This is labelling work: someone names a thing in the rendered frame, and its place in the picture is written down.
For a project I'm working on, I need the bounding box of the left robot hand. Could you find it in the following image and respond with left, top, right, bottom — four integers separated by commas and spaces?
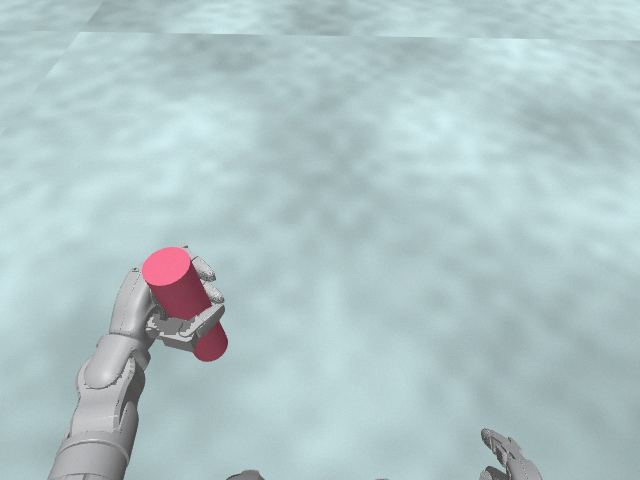
109, 242, 225, 352

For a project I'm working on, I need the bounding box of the right robot hand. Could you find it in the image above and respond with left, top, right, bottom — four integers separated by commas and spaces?
479, 428, 543, 480

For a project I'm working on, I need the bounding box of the left robot arm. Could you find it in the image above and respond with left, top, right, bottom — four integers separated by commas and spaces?
47, 333, 151, 480

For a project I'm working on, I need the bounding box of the can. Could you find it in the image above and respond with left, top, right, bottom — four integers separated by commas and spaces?
142, 247, 228, 362

